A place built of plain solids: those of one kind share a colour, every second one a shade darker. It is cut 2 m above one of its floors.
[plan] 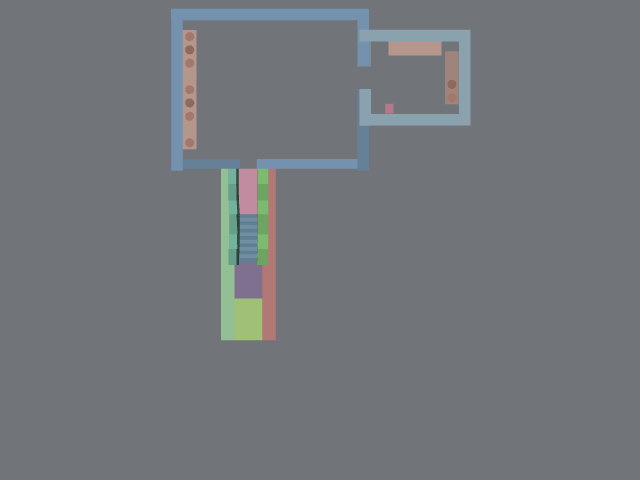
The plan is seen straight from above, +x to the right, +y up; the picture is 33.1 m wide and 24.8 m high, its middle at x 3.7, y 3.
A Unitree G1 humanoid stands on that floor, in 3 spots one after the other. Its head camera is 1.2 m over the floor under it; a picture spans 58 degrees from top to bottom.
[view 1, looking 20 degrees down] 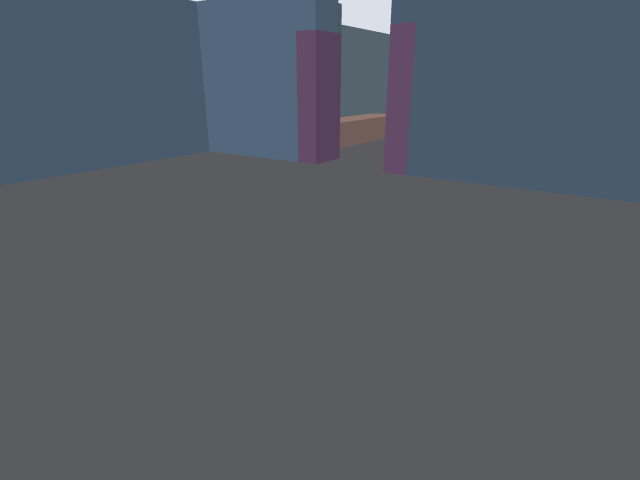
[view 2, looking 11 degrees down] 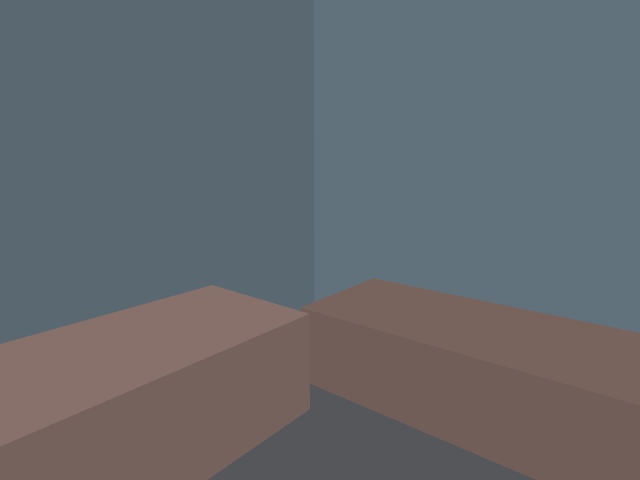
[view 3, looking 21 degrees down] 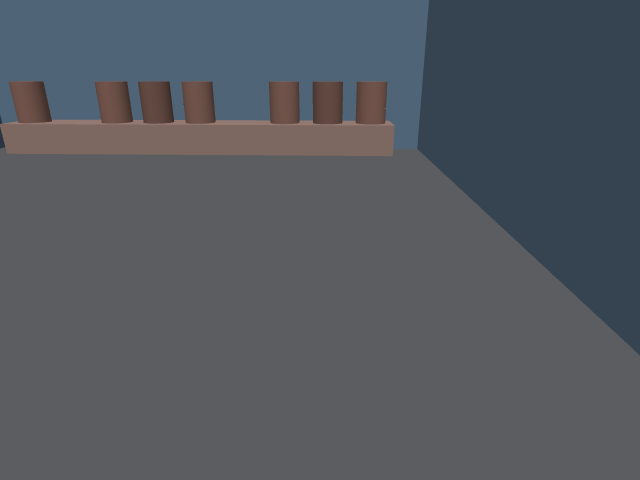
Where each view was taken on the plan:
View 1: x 0.08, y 8.14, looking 34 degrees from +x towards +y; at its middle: ground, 3.51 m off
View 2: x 8.53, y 11.31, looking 39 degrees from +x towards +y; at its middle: wall_side_chamber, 3.07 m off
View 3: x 4.14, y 12.95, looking -178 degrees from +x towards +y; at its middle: ground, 3.35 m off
